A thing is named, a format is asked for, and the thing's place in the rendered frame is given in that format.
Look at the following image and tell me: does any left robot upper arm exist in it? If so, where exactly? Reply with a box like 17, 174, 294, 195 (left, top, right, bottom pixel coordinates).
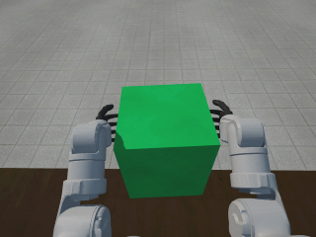
53, 204, 112, 237

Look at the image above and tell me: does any left robot hand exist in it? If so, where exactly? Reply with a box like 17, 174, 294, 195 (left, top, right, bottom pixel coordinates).
96, 104, 119, 142

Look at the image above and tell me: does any right robot forearm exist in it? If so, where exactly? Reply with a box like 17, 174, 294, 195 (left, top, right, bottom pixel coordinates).
219, 115, 291, 233

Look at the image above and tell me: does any right robot upper arm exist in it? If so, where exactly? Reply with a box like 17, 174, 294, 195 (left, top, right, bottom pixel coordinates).
228, 197, 310, 237

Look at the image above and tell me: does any carton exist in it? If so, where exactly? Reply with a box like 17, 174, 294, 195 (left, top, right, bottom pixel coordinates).
113, 83, 221, 198

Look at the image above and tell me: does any left robot forearm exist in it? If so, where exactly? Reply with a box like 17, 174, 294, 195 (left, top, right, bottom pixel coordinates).
52, 119, 112, 237

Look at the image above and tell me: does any right robot hand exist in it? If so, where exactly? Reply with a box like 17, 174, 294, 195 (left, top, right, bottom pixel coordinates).
209, 100, 233, 138

